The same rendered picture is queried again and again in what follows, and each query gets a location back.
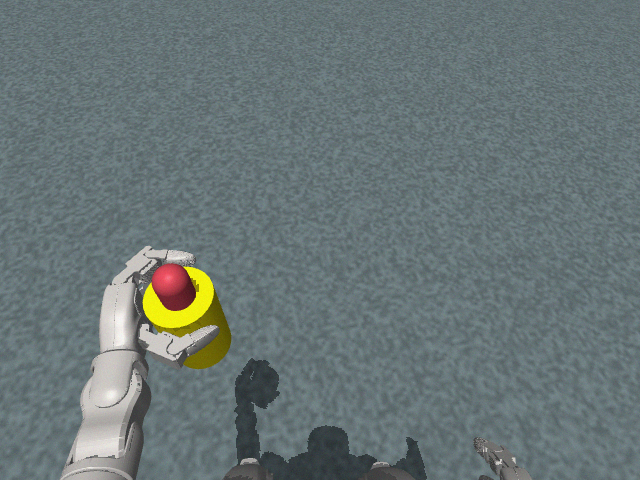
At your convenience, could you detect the right robot hand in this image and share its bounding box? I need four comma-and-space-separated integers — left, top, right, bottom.
473, 437, 533, 480

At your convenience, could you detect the bottle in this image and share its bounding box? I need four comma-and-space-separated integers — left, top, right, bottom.
143, 263, 231, 369

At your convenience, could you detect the left robot hand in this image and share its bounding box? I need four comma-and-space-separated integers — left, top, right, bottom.
99, 246, 220, 370

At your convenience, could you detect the left robot arm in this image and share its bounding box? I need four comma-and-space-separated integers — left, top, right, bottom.
59, 349, 151, 480

